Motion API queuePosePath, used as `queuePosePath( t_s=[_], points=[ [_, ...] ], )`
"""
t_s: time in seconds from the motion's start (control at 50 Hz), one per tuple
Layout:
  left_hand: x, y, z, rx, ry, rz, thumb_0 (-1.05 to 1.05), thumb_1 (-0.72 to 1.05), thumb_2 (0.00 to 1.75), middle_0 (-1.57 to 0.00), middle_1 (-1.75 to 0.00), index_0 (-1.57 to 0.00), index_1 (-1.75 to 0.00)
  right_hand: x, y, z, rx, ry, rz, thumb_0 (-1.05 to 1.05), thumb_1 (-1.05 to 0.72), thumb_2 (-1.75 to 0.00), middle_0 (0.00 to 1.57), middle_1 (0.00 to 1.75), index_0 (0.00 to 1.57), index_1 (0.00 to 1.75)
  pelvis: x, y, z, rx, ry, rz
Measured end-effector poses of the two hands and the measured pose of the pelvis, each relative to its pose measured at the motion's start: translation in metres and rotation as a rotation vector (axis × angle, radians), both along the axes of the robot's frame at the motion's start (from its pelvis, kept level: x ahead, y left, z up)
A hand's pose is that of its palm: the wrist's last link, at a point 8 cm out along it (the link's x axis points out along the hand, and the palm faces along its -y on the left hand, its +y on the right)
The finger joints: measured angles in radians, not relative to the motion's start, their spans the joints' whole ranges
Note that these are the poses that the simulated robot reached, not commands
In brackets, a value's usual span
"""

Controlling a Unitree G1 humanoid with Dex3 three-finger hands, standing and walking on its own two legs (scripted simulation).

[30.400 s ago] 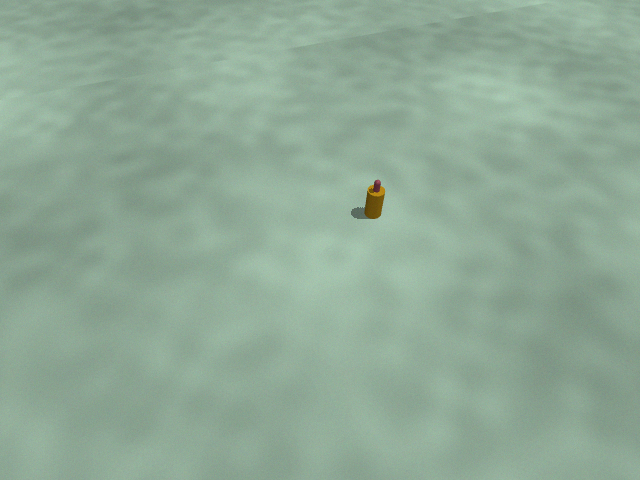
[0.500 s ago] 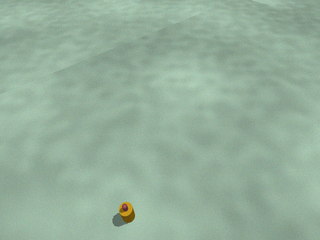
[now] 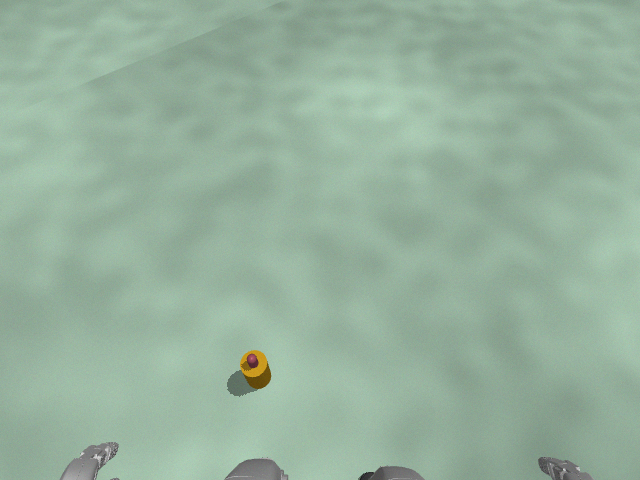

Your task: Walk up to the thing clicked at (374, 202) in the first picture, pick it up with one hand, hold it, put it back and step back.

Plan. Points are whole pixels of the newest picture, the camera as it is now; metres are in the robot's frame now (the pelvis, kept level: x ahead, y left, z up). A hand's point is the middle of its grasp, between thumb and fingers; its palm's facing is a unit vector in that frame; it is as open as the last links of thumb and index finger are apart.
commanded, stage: step back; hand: left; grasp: from the side
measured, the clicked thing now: (255, 367) +0.43 +0.17 -0.67
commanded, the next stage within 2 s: none
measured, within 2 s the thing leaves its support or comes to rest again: neither
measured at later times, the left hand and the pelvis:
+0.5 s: hand out of the picture +0.03 +0.29 -0.16, palm faces -0.09 -0.92 -0.39, open 7.4 cm; pelvis -0.09 +0.03 -0.01, yaw -4 degrees
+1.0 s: hand out of the picture -0.09 +0.31 -0.16, palm faces +0.00 -0.93 -0.36, open 7.4 cm; pelvis -0.22 +0.05 +0.00, yaw +0 degrees
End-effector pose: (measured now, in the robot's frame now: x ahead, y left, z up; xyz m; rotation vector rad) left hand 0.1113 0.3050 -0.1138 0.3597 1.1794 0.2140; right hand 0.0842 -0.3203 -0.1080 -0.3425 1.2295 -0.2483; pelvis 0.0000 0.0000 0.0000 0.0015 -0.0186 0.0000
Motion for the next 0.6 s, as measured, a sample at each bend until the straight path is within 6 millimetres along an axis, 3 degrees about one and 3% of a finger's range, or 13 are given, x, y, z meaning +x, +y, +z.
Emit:
queuePosePath(
  t_s=[0.08,0.2,0.38,0.52,0.6],
  points=[
    [0.011,0.022,-0.016,-0.016,-0.056,-0.015,0.01,0.9,0.9,-0.21,-0.3,-0.21,-0.3,-0.031,0.013,-0.004,-0.054,0.053,0.009,0.0,-0.91,-0.89,0.2,0.3,0.2,0.3,-0.013,0.021,-0.014,-0.005,0.001,0.016],
    [0.0,0.033,-0.018,-0.033,-0.044,-0.012,0.01,0.9,0.9,-0.2,-0.3,-0.2,-0.3,-0.069,0.042,0.006,-0.046,0.105,0.002,0.0,-0.9,-0.89,0.2,0.3,0.2,0.3,-0.032,0.035,-0.004,-0.025,0.007,0.013],
    [-0.053,0.038,-0.015,-0.019,0.033,-0.046,0.01,0.9,0.9,-0.2,-0.3,-0.2,-0.3,-0.076,0.059,0.003,-0.023,-0.029,-0.011,0.0,-0.9,-0.89,0.2,0.3,0.21,0.3,-0.061,0.043,-0.003,-0.022,-0.003,-0.039],
    [-0.091,0.03,-0.009,0.015,0.003,-0.065,0.01,0.9,0.9,-0.2,-0.3,-0.21,-0.3,-0.092,0.045,-0.016,0.013,-0.102,-0.005,0.0,-0.9,-0.89,0.2,0.3,0.21,0.3,-0.095,0.033,-0.016,-0.009,-0.023,-0.073],
    [-0.121,0.024,0.001,0.014,-0.008,-0.058,0.01,0.9,0.9,-0.2,-0.3,-0.21,-0.3,-0.107,0.039,-0.015,0.024,-0.1,-0.014,0.0,-0.9,-0.89,0.2,0.3,0.21,0.3,-0.114,0.028,-0.012,0.002,-0.031,-0.062]
  ],
)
